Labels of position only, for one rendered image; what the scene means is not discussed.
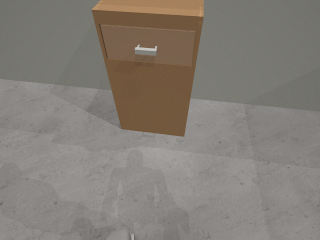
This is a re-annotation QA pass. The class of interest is cabinet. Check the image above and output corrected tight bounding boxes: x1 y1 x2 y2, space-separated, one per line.
91 0 204 137

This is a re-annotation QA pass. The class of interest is handle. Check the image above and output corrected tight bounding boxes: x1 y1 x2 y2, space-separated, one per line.
135 44 158 56

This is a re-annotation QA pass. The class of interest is drawer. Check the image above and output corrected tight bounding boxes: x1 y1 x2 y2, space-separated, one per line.
100 24 196 66

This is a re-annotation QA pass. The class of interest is left robot thigh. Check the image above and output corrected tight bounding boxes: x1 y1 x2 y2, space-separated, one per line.
107 229 135 240

